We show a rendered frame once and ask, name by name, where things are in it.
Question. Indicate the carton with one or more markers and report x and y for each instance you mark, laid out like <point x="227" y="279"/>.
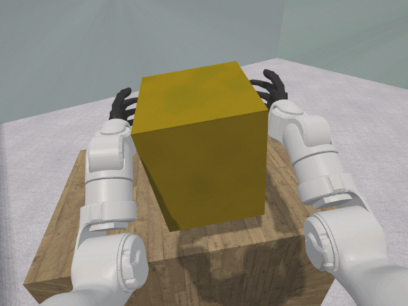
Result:
<point x="201" y="135"/>

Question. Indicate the right robot upper arm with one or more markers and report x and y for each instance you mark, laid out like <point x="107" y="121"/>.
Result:
<point x="348" y="243"/>

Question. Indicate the robot right hand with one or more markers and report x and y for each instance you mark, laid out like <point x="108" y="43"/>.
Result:
<point x="276" y="89"/>

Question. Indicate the pedestal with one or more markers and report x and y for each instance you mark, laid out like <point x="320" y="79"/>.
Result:
<point x="255" y="261"/>

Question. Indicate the left robot forearm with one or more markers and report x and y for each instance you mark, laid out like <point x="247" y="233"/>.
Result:
<point x="109" y="201"/>

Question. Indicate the right robot forearm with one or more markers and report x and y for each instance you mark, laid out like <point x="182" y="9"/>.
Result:
<point x="323" y="181"/>

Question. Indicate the robot left hand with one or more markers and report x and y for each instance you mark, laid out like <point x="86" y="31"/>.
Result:
<point x="119" y="105"/>

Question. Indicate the left robot upper arm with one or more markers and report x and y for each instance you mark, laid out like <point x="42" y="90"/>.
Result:
<point x="106" y="271"/>

